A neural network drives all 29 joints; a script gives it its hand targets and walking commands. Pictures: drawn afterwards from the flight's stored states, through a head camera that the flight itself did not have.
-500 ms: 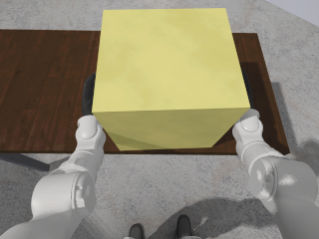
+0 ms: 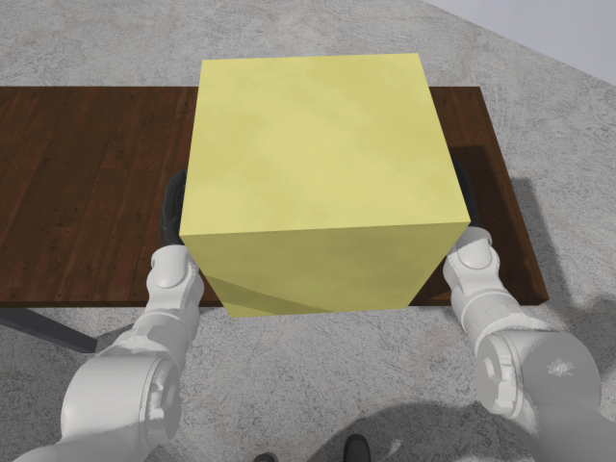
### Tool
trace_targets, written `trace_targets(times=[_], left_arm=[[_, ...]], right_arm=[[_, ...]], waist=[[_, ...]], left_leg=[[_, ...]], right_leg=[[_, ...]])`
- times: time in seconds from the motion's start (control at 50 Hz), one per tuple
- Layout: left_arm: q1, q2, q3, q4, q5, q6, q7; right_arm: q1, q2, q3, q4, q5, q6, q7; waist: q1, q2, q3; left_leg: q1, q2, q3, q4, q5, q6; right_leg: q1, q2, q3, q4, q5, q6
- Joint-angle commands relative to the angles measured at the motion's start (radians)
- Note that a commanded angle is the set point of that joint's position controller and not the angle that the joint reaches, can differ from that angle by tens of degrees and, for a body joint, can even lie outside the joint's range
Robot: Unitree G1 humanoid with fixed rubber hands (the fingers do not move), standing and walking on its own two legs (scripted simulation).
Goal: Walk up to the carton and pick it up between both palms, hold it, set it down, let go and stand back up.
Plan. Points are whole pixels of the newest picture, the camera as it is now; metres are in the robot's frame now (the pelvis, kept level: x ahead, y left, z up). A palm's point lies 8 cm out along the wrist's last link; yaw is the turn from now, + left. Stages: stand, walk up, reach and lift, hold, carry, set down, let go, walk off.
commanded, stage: reach and lift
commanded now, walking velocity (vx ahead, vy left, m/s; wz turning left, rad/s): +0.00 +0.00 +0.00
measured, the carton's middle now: (315, 198) +0.49 +0.00 -0.01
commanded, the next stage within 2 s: none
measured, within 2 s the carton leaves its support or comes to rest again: leaves its support in 0.14 s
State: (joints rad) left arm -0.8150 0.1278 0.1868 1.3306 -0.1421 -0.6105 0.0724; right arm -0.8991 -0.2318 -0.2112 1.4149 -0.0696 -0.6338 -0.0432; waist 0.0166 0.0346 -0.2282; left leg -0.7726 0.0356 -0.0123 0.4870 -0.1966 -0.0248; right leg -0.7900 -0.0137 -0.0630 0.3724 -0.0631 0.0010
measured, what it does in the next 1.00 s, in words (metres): stands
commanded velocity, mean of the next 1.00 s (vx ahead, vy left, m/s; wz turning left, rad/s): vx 0.00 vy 0.00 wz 0.00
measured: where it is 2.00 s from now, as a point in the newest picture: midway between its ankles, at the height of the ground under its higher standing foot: outside the picture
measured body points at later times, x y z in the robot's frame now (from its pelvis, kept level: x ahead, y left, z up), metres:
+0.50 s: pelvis -0.02 -0.01 +0.01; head +0.00 -0.01 +0.46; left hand +0.41 +0.18 +0.12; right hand +0.41 -0.20 +0.12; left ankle -0.01 +0.13 -0.73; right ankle +0.04 -0.12 -0.73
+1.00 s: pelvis +0.00 +0.01 +0.02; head -0.01 +0.03 +0.47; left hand +0.40 +0.19 +0.15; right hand +0.40 -0.19 +0.16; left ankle -0.01 +0.13 -0.73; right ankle +0.04 -0.12 -0.73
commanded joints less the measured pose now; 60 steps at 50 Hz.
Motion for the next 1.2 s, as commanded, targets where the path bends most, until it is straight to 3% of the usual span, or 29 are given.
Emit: trace_targets(times=[0.0, 0.04, 0.12, 0.16, 0.22, 0.26, 0.28, 0.32, 0.34, 0.38, 0.42, 0.46, 0.52, 0.54, 0.58, 0.62, 0.64, 0.68, 0.78, 0.84, 0.86, 0.88, 0.92, 0.96, 1.0, 1.02, 1.1, 1.12, 1.18], left_arm=[[-0.560, -0.583, -0.329, -0.200, 0.100, 0.001, -0.161], [-0.587, -0.603, -0.354, -0.251, 0.094, 0.007, -0.157], [-0.594, -0.631, -0.419, -0.342, 0.042, 0.036, -0.151], [-0.604, -0.634, -0.436, -0.406, 0.034, 0.051, -0.150], [-0.667, -0.666, -0.461, -0.442, 0.028, 0.082, -0.149], [-0.709, -0.668, -0.492, -0.505, -0.012, 0.094, -0.135], [-0.705, -0.687, -0.516, -0.532, -0.006, 0.107, -0.138], [-0.750, -0.656, -0.499, -0.569, -0.005, 0.150, -0.137], [-0.726, -0.626, -0.457, -0.547, 0.007, 0.172, -0.142], [-0.735, -0.562, -0.371, -0.464, 0.040, 0.228, -0.155], [-0.722, -0.514, -0.308, -0.402, 0.056, 0.282, -0.170], [-0.719, -0.524, -0.263, -0.404, 0.080, 0.333, -0.169], [-0.727, -0.541, -0.212, -0.406, 0.104, 0.374, -0.175], [-0.700, -0.530, -0.192, -0.395, 0.120, 0.395, -0.180], [-0.712, -0.553, -0.192, -0.454, 0.127, 0.405, -0.176], [-0.652, -0.566, -0.178, -0.491, 0.148, 0.433, -0.178], [-0.651, -0.549, -0.177, -0.505, 0.160, 0.450, -0.192], [-0.580, -0.510, -0.137, -0.536, 0.186, 0.498, -0.205], [-0.634, -0.612, -0.341, -0.820, 0.122, 0.595, -0.182], [-0.555, -0.672, -0.459, -1.046, 0.060, 0.676, -0.142], [-0.528, -0.668, -0.467, -1.064, 0.064, 0.709, -0.137], [-0.527, -0.637, -0.450, -1.031, 0.077, 0.741, -0.138], [-0.430, -0.580, -0.404, -1.021, 0.108, 0.823, -0.156], [-0.384, -0.549, -0.334, -1.027, 0.157, 0.877, -0.187], [-0.350, -0.566, -0.347, -1.112, 0.152, 0.924, -0.198], [-0.339, -0.570, -0.371, -1.147, 0.136, 0.946, -0.201], [-0.273, -0.539, -0.317, -1.184, 0.167, 1.012, -0.235], [-0.226, -0.541, -0.317, -1.223, 0.175, 1.033, -0.237], [-0.246, -0.551, -0.373, -1.342, 0.157, 1.065, -0.238]], right_arm=[[-0.392, 0.562, 0.277, -0.132, -0.114, 0.023, 0.167], [-0.390, 0.583, 0.315, -0.175, -0.084, 0.045, 0.165], [-0.352, 0.623, 0.364, -0.254, -0.039, 0.089, 0.156], [-0.375, 0.664, 0.419, -0.358, 0.013, 0.120, 0.152], [-0.428, 0.703, 0.459, -0.468, 0.044, 0.170, 0.153], [-0.467, 0.724, 0.493, -0.554, 0.073, 0.200, 0.157], [-0.439, 0.711, 0.498, -0.566, 0.086, 0.217, 0.157], [-0.461, 0.712, 0.510, -0.615, 0.113, 0.271, 0.153], [-0.489, 0.711, 0.510, -0.645, 0.132, 0.303, 0.151], [-0.492, 0.682, 0.440, -0.581, 0.114, 0.361, 0.143], [-0.483, 0.676, 0.393, -0.555, 0.100, 0.416, 0.138], [-0.498, 0.645, 0.328, -0.506, 0.100, 0.458, 0.144], [-0.523, 0.623, 0.253, -0.510, 0.081, 0.473, 0.153], [-0.520, 0.640, 0.248, -0.505, 0.072, 0.479, 0.153], [-0.530, 0.634, 0.251, -0.528, 0.061, 0.477, 0.157], [-0.487, 0.672, 0.284, -0.543, 0.068, 0.502, 0.157], [-0.444, 0.648, 0.270, -0.506, 0.062, 0.516, 0.148], [-0.443, 0.662, 0.304, -0.564, 0.099, 0.529, 0.142], [-0.492, 0.685, 0.404, -0.742, 0.195, 0.556, 0.131], [-0.490, 0.683, 0.518, -0.982, 0.288, 0.585, 0.125], [-0.491, 0.664, 0.517, -1.044, 0.291, 0.608, 0.119], [-0.507, 0.641, 0.504, -1.032, 0.298, 0.638, 0.110], [-0.440, 0.600, 0.488, -1.043, 0.305, 0.695, 0.101], [-0.364, 0.560, 0.435, -0.959, 0.287, 0.745, 0.100], [-0.340, 0.557, 0.460, -1.021, 0.302, 0.770, 0.097], [-0.339, 0.546, 0.460, -1.088, 0.307, 0.775, 0.094], [-0.268, 0.553, 0.469, -1.097, 0.299, 0.830, 0.085], [-0.276, 0.556, 0.487, -1.162, 0.309, 0.833, 0.084], [-0.273, 0.527, 0.492, -1.219, 0.329, 0.851, 0.092]], waist=[[-0.033, -0.005, -0.790], [-0.027, 0.000, -0.815], [-0.070, -0.020, -0.832], [-0.055, -0.005, -0.812], [-0.035, -0.016, -0.777], [-0.036, -0.051, -0.776], [-0.048, -0.022, -0.761], [-0.037, -0.025, -0.649], [-0.022, -0.061, -0.584], [-0.026, -0.087, -0.466], [-0.026, -0.128, -0.350], [-0.044, -0.095, -0.309], [-0.064, -0.079, -0.339], [-0.051, -0.082, -0.317], [-0.058, -0.056, -0.370], [-0.045, -0.091, -0.386], [-0.069, -0.081, -0.341], [-0.042, -0.088, -0.301], [-0.057, 0.011, -0.426], [-0.043, 0.049, -0.495], [-0.047, 0.037, -0.482], [-0.051, 0.035, -0.419], [-0.046, 0.005, -0.307], [-0.070, -0.022, -0.205], [-0.072, -0.015, -0.240], [-0.100, -0.008, -0.271], [-0.101, -0.022, -0.167], [-0.098, -0.021, -0.204], [-0.118, 0.033, -0.199]], left_leg=[[0.247, -0.049, 0.036, 0.012, 0.399, -0.048], [0.252, -0.047, 0.022, 0.015, 0.411, -0.051], [0.307, -0.056, 0.001, 0.030, 0.451, -0.066], [0.310, -0.060, -0.011, 0.027, 0.451, -0.061], [0.292, -0.069, -0.007, -0.012, 0.328, -0.045], [0.274, -0.076, -0.014, -0.026, 0.288, -0.032], [0.304, -0.071, -0.012, -0.044, 0.283, -0.036], [0.319, -0.074, -0.016, -0.073, 0.230, -0.028], [0.306, -0.082, -0.006, -0.096, 0.172, -0.017], [0.282, -0.076, 0.006, -0.160, -0.022, 0.010], [0.271, -0.085, 0.023, -0.205, -0.121, 0.039], [0.325, -0.087, 0.026, -0.227, -0.116, 0.032], [0.371, -0.082, 0.022, -0.240, -0.080, 0.024], [0.378, -0.087, 0.036, -0.241, -0.062, 0.030], [0.422, -0.084, 0.037, -0.244, -0.008, 0.015], [0.450, -0.082, 0.048, -0.249, 0.067, 0.015], [0.480, -0.080, 0.051, -0.250, 0.080, 0.014], [0.471, -0.086, 0.062, -0.257, 0.078, 0.023], [0.634, -0.078, 0.035, -0.191, 0.284, -0.028], [0.743, -0.077, 0.012, -0.128, 0.508, -0.058], [0.747, -0.074, 0.005, -0.129, 0.499, -0.063], [0.718, -0.081, -0.002, -0.135, 0.417, -0.057], [0.662, -0.088, 0.007, -0.165, 0.355, -0.039], [0.654, -0.088, 0.006, -0.188, 0.265, -0.026], [0.697, -0.088, 0.009, -0.174, 0.359, -0.035], [0.722, -0.084, 0.004, -0.162, 0.417, -0.045], [0.712, -0.093, 0.010, -0.167, 0.426, -0.042], [0.723, -0.098, 0.008, -0.160, 0.436, -0.043], [0.776, -0.084, -0.005, -0.139, 0.525, -0.061]], right_leg=[[0.632, 0.042, -0.003, 0.111, 0.500, 0.022], [0.631, 0.040, 0.006, 0.114, 0.495, 0.024], [0.654, 0.058, 0.001, 0.119, 0.510, 0.030], [0.686, 0.052, 0.028, 0.121, 0.519, 0.030], [0.707, 0.060, 0.025, 0.114, 0.412, 0.031], [0.719, 0.064, 0.026, 0.104, 0.369, 0.028], [0.710, 0.066, 0.019, 0.097, 0.349, 0.020], [0.707, 0.054, 0.030, 0.070, 0.255, 0.021], [0.737, 0.046, 0.036, 0.054, 0.204, 0.029], [0.721, 0.021, 0.044, 0.009, 0.012, 0.032], [0.716, 0.000, 0.047, -0.037, -0.132, 0.036], [0.711, 0.000, 0.045, -0.068, -0.175, 0.014], [0.752, -0.005, 0.060, -0.096, -0.171, 0.004], [0.772, -0.010, 0.063, -0.103, -0.165, 0.005], [0.807, -0.009, 0.054, -0.101, -0.088, 0.004], [0.880, 0.002, 0.041, -0.088, 0.033, 0.011], [0.878, 0.001, 0.043, -0.090, 0.044, 0.012], [0.934, -0.006, 0.046, -0.092, 0.054, 0.026], [0.904, 0.039, 0.017, -0.078, 0.191, 0.002], [0.900, 0.072, 0.012, -0.062, 0.337, -0.009], [0.883, 0.078, 0.015, -0.070, 0.322, -0.006], [0.864, 0.071, 0.020, -0.093, 0.230, -0.002], [0.901, 0.066, 0.030, -0.099, 0.212, 0.001], [0.915, 0.055, 0.034, -0.109, 0.132, 0.003], [0.939, 0.062, 0.025, -0.091, 0.217, 0.000], [0.968, 0.067, 0.022, -0.086, 0.284, 0.000], [0.992, 0.066, 0.015, -0.085, 0.305, 0.007], [1.009, 0.064, 0.022, -0.084, 0.332, 0.006], [0.957, 0.072, 0.009, -0.087, 0.308, -0.003]])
